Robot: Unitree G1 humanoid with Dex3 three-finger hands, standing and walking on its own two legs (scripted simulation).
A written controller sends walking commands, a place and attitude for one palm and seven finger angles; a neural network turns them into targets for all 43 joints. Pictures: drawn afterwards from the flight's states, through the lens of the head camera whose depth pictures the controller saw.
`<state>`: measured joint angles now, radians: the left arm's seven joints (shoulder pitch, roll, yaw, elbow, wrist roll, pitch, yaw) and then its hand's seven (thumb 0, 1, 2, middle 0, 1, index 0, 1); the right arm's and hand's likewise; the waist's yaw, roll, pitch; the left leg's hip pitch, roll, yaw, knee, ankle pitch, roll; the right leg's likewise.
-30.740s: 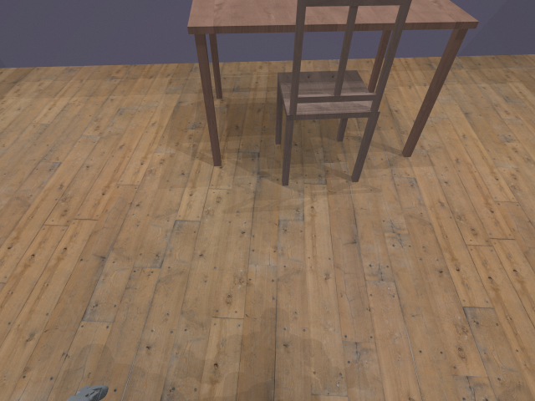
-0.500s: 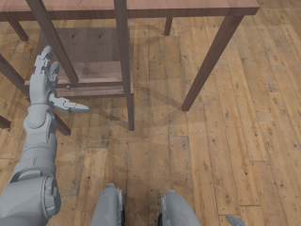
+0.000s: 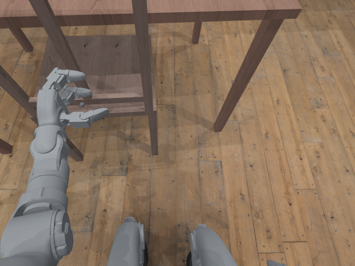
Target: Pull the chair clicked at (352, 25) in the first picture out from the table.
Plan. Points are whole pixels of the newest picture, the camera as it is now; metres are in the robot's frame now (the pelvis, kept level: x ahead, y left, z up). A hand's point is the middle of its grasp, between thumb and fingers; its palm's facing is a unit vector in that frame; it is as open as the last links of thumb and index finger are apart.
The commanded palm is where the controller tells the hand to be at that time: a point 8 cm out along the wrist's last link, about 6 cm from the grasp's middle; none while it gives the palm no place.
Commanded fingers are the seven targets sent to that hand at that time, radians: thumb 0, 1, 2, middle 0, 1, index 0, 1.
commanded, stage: hook a spindle and tug to test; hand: left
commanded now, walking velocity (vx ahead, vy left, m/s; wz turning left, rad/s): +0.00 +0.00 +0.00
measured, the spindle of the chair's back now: (65, 54) +0.59 +0.24 +0.05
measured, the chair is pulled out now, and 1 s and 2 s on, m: -0.09 -0.09 -0.09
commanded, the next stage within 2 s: open the thumb and straighten the fingers in 0.88 s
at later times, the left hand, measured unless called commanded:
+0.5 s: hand (80, 110) +0.45 +0.20 +0.03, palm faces +0.10 -0.99 -0.03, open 4.4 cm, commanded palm +0.42 +0.24 +0.03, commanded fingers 0.00 0.90 0.90 -0.50 -1.45 -0.50 -1.45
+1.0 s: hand (76, 120) +0.43 +0.20 +0.03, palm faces +0.09 -1.00 -0.02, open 4.4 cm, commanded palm +0.40 +0.25 +0.03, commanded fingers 0.00 0.66 0.78 -0.50 -1.45 -0.50 -1.45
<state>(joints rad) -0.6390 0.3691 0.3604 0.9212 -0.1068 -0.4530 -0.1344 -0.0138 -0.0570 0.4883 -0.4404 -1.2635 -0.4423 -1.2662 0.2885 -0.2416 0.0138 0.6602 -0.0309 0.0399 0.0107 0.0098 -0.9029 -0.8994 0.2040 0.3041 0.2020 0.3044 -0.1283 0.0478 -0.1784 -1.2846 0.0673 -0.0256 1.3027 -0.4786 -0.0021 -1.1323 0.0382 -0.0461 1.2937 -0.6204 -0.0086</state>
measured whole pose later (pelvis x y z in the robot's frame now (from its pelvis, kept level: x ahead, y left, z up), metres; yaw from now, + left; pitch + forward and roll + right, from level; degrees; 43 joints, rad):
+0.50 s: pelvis +0.00 +0.00 +0.00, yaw +0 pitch +26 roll -3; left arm -0.56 0.34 0.34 0.85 -0.12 -0.45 -0.14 0.01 0.87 0.89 -0.50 -1.45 -0.50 -1.45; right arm 0.28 -0.24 0.01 0.65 -0.03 0.04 0.01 0.01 -0.90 -0.90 0.20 0.30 0.20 0.30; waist -0.12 0.04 -0.18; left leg -1.26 0.06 -0.02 1.29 -0.48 0.00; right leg -1.11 0.04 -0.04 1.28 -0.62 0.00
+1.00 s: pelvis +0.00 +0.01 +0.00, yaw +1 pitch +25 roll -4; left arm -0.50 0.31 0.30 0.79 -0.14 -0.45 -0.15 0.01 0.90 0.90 -0.50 -1.45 -0.50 -1.45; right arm 0.24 -0.24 0.01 0.65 -0.02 0.00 0.00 0.01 -0.90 -0.90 0.20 0.30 0.20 0.30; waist -0.09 0.04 -0.18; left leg -1.25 0.06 -0.03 1.30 -0.48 0.01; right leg -1.09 0.03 -0.05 1.28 -0.62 0.00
